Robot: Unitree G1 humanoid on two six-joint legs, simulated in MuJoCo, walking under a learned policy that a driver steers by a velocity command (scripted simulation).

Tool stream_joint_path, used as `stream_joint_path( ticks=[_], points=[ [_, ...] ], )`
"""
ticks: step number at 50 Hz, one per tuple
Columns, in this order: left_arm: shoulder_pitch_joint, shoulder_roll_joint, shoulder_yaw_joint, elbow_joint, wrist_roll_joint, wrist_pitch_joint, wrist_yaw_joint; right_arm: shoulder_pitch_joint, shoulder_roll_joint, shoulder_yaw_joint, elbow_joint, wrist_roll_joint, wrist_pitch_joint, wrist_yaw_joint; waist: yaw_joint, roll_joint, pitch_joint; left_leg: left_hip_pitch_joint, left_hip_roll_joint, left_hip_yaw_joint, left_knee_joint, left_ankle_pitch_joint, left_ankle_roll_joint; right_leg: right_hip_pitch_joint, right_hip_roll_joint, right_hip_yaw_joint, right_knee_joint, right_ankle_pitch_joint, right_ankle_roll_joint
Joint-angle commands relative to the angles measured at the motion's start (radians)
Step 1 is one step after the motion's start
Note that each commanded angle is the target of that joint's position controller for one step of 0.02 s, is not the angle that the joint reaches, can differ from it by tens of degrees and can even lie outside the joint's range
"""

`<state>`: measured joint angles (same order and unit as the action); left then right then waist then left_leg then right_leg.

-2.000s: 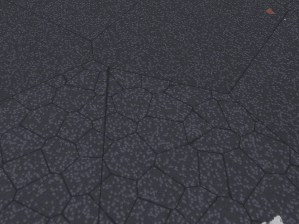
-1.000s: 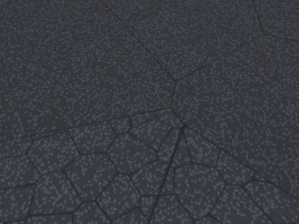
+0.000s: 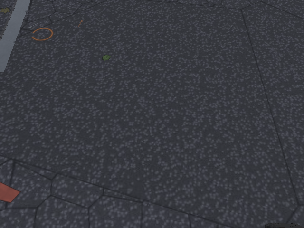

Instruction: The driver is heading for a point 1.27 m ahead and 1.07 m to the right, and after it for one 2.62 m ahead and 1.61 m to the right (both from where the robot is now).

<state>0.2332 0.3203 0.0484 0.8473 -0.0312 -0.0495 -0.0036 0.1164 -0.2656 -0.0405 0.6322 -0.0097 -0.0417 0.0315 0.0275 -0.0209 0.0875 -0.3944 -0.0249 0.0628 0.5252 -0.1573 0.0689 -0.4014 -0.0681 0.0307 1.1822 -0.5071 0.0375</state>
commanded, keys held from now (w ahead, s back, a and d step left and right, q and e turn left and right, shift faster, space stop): e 1.00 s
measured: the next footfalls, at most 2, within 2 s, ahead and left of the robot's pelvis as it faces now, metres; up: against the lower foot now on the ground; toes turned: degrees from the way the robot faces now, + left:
right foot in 0.40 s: +0.14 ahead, -0.15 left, +0.00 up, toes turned -16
left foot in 0.86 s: +0.24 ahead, +0.06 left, +0.00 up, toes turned -34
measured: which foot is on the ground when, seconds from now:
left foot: down 0.00-0.40, up 0.42-0.84, down 0.86-1.00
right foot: up 0.00-0.38, down 0.40-0.86, up 0.88-1.00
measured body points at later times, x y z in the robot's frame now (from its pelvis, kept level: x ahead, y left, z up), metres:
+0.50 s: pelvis +0.10 -0.05 +0.00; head +0.14 -0.08 +0.45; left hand +0.31 +0.20 -0.09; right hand +0.18 -0.36 -0.12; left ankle +0.08 +0.09 -0.66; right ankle +0.10 -0.14 -0.73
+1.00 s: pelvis +0.14 -0.01 +0.01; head +0.18 -0.01 +0.46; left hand +0.43 +0.15 -0.09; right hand +0.09 -0.33 -0.08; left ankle +0.21 +0.08 -0.73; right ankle +0.05 -0.11 -0.65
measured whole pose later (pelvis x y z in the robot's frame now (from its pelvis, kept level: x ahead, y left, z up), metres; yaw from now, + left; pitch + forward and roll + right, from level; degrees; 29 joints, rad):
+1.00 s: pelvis +0.14 -0.01 +0.01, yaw -34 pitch +2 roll +0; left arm 0.16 0.36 0.10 0.67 -0.02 0.06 0.03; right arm 0.15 -0.27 -0.07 0.78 -0.01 -0.01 -0.03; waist 0.00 -0.06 0.04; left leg -0.25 0.00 0.00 0.46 -0.23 0.01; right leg -0.51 0.08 0.12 1.11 -0.46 0.06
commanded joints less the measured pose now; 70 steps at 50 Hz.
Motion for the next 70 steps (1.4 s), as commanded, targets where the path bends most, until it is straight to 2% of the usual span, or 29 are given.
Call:
stream_joint_path(
  ticks=[1,4,9,14,18,20,21,22,23,24,26,29,33,39,42,43,44,45,46,48,53,60,63,64,65,66,67,68,70],
  points=[
    [0.112,0.086,0.028,-0.010,0.005,0.028,0.018,0.044,-0.110,-0.038,-0.007,-0.015,-0.029,-0.006,0.008,0.091,-0.205,0.192,0.279,-0.166,-0.225,0.628,0.180,-0.032,-0.041,0.040,-0.008,0.115,0.027],
    [0.104,0.065,0.033,-0.019,0.016,0.053,0.035,-0.015,-0.106,-0.037,0.020,-0.027,-0.044,-0.021,0.029,0.110,-0.175,0.150,0.271,-0.064,-0.271,0.614,0.181,-0.030,-0.032,0.039,-0.105,0.211,0.054],
    [-0.019,0.049,0.030,-0.086,0.018,0.064,0.020,-0.004,-0.135,-0.049,0.063,-0.017,-0.006,-0.062,-0.019,0.108,-0.137,0.232,0.286,-0.002,-0.296,0.409,0.171,-0.093,-0.051,0.007,-0.290,0.317,0.051],
    [-0.083,0.055,0.038,-0.147,0.021,0.084,-0.003,0.012,-0.164,-0.063,0.090,0.001,0.034,-0.064,-0.046,0.103,-0.113,0.320,0.346,-0.007,-0.245,0.350,0.174,-0.117,-0.040,-0.040,-0.387,0.216,0.022],
    [-0.078,0.047,0.044,-0.178,0.014,0.091,-0.025,0.002,-0.187,-0.075,0.099,0.028,0.053,-0.064,-0.029,0.116,-0.129,0.378,0.361,0.011,-0.113,0.462,0.123,-0.047,0.004,-0.099,-0.548,0.198,-0.027],
    [0.000,0.094,0.066,-0.167,0.021,0.084,-0.019,0.047,-0.165,-0.074,0.125,0.036,0.052,-0.065,0.008,0.054,-0.171,0.311,0.273,0.089,0.082,0.419,0.017,0.156,0.041,-0.076,-0.766,0.505,-0.090],
    [0.065,0.227,0.102,-0.171,0.029,0.079,0.005,0.034,-0.132,-0.064,0.096,-0.002,0.040,-0.061,0.009,-0.170,-0.223,0.074,0.164,0.149,0.352,0.130,-0.076,0.374,-0.141,0.187,-0.753,1.001,-0.184],
    [0.086,0.273,0.106,-0.183,0.055,0.071,0.005,-0.033,-0.095,-0.048,0.047,-0.028,0.035,-0.059,0.026,-0.306,-0.283,-0.198,-0.006,0.056,0.588,-0.528,-0.139,0.489,-0.335,0.492,-0.764,1.215,-0.406],
    [0.078,0.205,0.086,-0.190,0.053,0.055,-0.004,-0.065,-0.135,-0.060,0.064,-0.013,0.037,-0.052,0.057,-0.127,-0.326,-0.230,0.020,-0.103,0.708,-0.552,-0.131,0.488,-0.314,0.425,-0.776,1.149,-0.420],
    [0.025,0.187,0.081,-0.195,0.042,0.043,-0.002,-0.069,-0.134,-0.062,0.063,0.015,0.040,-0.050,0.028,-0.095,-0.270,-0.264,0.038,-0.120,0.713,-0.467,-0.117,0.443,-0.258,0.331,-0.781,1.038,-0.368],
    [-0.069,0.142,0.070,-0.208,0.009,0.044,0.012,-0.060,-0.147,-0.070,0.081,0.007,0.047,-0.069,-0.015,-0.046,-0.195,-0.276,0.062,-0.130,0.616,-0.327,-0.122,0.361,-0.181,0.261,-0.804,0.861,-0.285],
    [-0.083,0.146,0.069,-0.222,0.023,0.056,0.027,-0.024,-0.122,-0.067,0.092,0.010,0.048,-0.073,-0.041,-0.094,-0.215,-0.185,0.027,-0.121,0.536,-0.238,-0.148,0.303,-0.136,0.232,-0.814,0.870,-0.277],
    [-0.073,0.169,0.078,-0.225,0.018,0.067,0.041,-0.054,-0.103,-0.057,0.087,0.012,0.045,-0.072,-0.020,-0.108,-0.216,-0.127,0.012,-0.137,0.343,-0.194,-0.169,0.286,-0.122,0.267,-0.802,0.757,-0.267],
    [-0.107,0.169,0.077,-0.241,0.019,0.084,0.033,-0.044,-0.128,-0.062,0.088,0.020,0.028,-0.050,-0.008,-0.160,-0.188,-0.002,-0.015,-0.147,0.140,-0.196,-0.148,0.223,-0.104,0.396,-0.781,0.609,-0.251],
    [-0.145,0.151,0.068,-0.255,0.005,0.094,0.040,0.042,-0.139,-0.072,0.113,0.020,0.009,-0.037,-0.061,-0.148,-0.187,0.164,-0.004,-0.130,-0.150,-0.001,-0.108,0.183,-0.045,0.421,-0.711,0.531,-0.185],
    [-0.114,0.112,0.056,-0.259,0.013,0.095,0.042,0.069,-0.196,-0.086,0.115,0.005,0.009,-0.042,-0.047,-0.050,-0.205,0.279,0.137,-0.241,-0.194,0.070,-0.058,0.089,0.015,0.365,-0.604,0.345,-0.131],
    [-0.049,0.064,0.045,-0.272,0.018,0.087,0.037,0.035,-0.282,-0.101,0.105,-0.012,0.020,-0.051,0.026,0.245,-0.183,0.353,0.344,-0.476,-0.202,0.318,0.080,-0.114,0.193,0.173,-0.406,-0.041,-0.064],
    [-0.052,0.147,0.069,-0.269,0.027,0.077,0.037,0.038,-0.239,-0.091,0.093,-0.037,0.018,-0.048,-0.011,0.270,-0.183,0.292,0.457,-0.593,-0.225,0.358,0.213,-0.177,0.164,0.135,-0.165,-0.168,-0.019],
    [-0.041,0.204,0.092,-0.247,0.016,0.078,0.035,-0.006,-0.187,-0.074,0.074,-0.032,0.015,-0.050,0.001,0.182,-0.159,0.258,0.413,-0.502,-0.220,0.313,0.207,-0.172,0.127,0.146,-0.045,-0.100,-0.006],
    [-0.023,0.173,0.094,-0.216,0.015,0.099,0.039,-0.068,-0.137,-0.060,0.062,-0.001,0.019,-0.060,0.012,0.150,-0.116,0.248,0.296,-0.327,-0.208,0.210,0.128,-0.198,0.108,0.116,0.031,0.022,0.027],
    [-0.118,0.091,0.063,-0.276,0.002,0.102,0.026,0.025,-0.163,-0.062,0.081,-0.005,0.041,-0.086,-0.064,0.187,-0.121,0.372,0.286,-0.202,-0.215,0.285,0.154,-0.236,0.066,0.030,-0.120,0.105,0.073],
    [-0.099,0.089,0.056,-0.303,0.010,0.113,-0.002,0.002,-0.230,-0.086,0.073,0.015,0.050,-0.058,-0.063,0.207,-0.150,0.324,0.334,-0.101,-0.185,0.334,0.145,-0.001,0.037,-0.075,-0.437,0.119,0.032],
    [-0.023,0.089,0.067,-0.283,0.011,0.120,-0.014,-0.019,-0.227,-0.086,0.083,0.042,0.048,-0.051,-0.010,0.181,-0.151,0.274,0.323,-0.047,-0.078,0.266,0.073,0.154,0.067,-0.113,-0.693,0.284,-0.036],
    [0.019,0.118,0.081,-0.269,0.014,0.119,-0.005,0.038,-0.189,-0.077,0.108,0.039,0.045,-0.046,-0.003,0.107,-0.164,0.192,0.283,0.009,0.028,0.154,0.006,0.280,0.072,-0.071,-0.785,0.407,-0.074],
    [0.057,0.226,0.109,-0.277,0.012,0.113,0.012,0.053,-0.128,-0.059,0.095,-0.003,0.043,-0.041,-0.015,-0.154,-0.173,-0.051,0.175,0.102,0.307,-0.189,-0.094,0.453,-0.131,0.223,-0.825,0.750,-0.155],
    [0.040,0.288,0.111,-0.308,0.045,0.091,0.008,-0.030,-0.117,-0.051,0.028,-0.020,0.041,-0.050,0.005,-0.290,-0.186,-0.262,0.035,0.015,0.537,-0.533,-0.146,0.424,-0.337,0.509,-0.820,0.910,-0.375],
    [0.048,0.231,0.098,-0.304,0.057,0.066,-0.003,-0.079,-0.163,-0.065,0.025,-0.005,0.042,-0.058,0.050,-0.161,-0.221,-0.266,0.054,-0.103,0.661,-0.522,-0.141,0.392,-0.313,0.469,-0.846,0.821,-0.405],
    [0.037,0.201,0.088,-0.283,0.043,0.049,0.000,-0.068,-0.174,-0.071,0.025,0.013,0.041,-0.055,0.019,-0.139,-0.195,-0.277,0.076,-0.126,0.664,-0.423,-0.118,0.376,-0.241,0.391,-0.867,0.587,-0.346],
    [-0.003,0.146,0.071,-0.273,0.005,0.042,0.010,-0.051,-0.191,-0.081,0.046,0.009,0.034,-0.053,-0.002,-0.111,-0.139,-0.309,0.101,-0.132,0.561,-0.253,-0.102,0.345,-0.163,0.366,-0.931,0.114,-0.268]
  ],
)
Keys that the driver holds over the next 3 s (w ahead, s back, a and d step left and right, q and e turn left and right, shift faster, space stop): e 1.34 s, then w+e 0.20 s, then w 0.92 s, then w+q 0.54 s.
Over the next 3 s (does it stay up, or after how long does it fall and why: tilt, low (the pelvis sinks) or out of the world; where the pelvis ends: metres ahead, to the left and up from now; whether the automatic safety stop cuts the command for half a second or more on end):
stays up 0.57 -0.65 0.01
